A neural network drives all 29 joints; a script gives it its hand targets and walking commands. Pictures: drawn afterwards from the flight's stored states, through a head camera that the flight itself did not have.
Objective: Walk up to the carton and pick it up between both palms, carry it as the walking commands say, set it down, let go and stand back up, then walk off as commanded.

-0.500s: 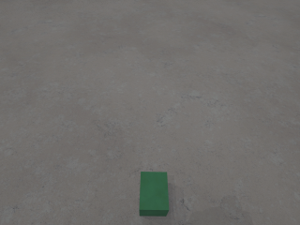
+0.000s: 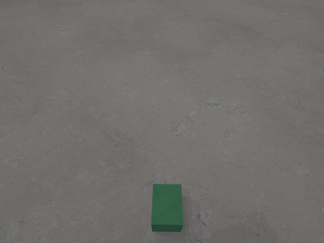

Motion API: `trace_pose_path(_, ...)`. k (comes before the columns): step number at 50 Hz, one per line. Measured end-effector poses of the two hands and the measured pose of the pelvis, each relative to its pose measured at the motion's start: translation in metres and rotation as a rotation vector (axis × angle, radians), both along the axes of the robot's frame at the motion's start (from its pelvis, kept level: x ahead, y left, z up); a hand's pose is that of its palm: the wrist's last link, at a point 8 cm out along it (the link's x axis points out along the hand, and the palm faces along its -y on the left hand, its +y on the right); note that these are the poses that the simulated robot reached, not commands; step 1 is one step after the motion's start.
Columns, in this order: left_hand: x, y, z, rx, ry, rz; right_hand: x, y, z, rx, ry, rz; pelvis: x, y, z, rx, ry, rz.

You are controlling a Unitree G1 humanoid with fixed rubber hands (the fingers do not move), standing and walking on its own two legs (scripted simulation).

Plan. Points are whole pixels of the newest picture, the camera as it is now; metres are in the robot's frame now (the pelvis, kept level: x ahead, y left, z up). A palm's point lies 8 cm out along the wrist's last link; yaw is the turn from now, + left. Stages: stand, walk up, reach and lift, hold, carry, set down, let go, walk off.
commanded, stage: walk up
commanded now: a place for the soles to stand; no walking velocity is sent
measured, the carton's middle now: (166, 207) +0.41 -0.03 -0.69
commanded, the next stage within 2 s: reach and lift in 0.86 s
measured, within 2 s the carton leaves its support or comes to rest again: neither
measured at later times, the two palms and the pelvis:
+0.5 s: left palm out of the picture +0.01 +0.25 -0.14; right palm out of the picture +0.00 -0.23 -0.15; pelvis -0.01 +0.01 +0.00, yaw -2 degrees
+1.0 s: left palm out of the picture +0.09 +0.25 -0.15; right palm out of the picture +0.07 -0.24 -0.16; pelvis -0.03 +0.00 -0.03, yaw -1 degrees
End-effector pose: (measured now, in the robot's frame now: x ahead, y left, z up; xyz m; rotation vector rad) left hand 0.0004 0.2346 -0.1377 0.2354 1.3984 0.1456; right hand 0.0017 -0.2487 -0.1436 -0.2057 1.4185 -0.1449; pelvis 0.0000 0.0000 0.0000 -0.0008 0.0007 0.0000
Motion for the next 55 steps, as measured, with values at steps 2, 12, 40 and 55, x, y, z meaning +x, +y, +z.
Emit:
trace_pose_path(2,-0.003,0.003,-0.001,0.000,0.008,-0.003,0.001,0.001,0.001,-0.004,-0.006,-0.003,-0.002,0.002,0.000,-0.001,0.001,-0.003)
trace_pose_path(12,0.004,0.023,-0.002,0.021,-0.025,-0.017,0.001,0.013,0.001,-0.009,-0.037,-0.021,-0.007,0.012,-0.002,0.005,-0.012,-0.014)
trace_pose_path(40,0.021,0.015,-0.001,0.025,-0.055,-0.049,-0.005,0.005,-0.003,-0.004,-0.035,-0.043,-0.008,0.007,-0.005,0.012,-0.004,-0.043)
trace_pose_path(55,0.135,0.008,0.001,-0.015,-0.161,-0.024,0.135,0.013,-0.007,0.058,-0.192,-0.009,-0.039,-0.005,-0.040,0.000,0.121,0.014)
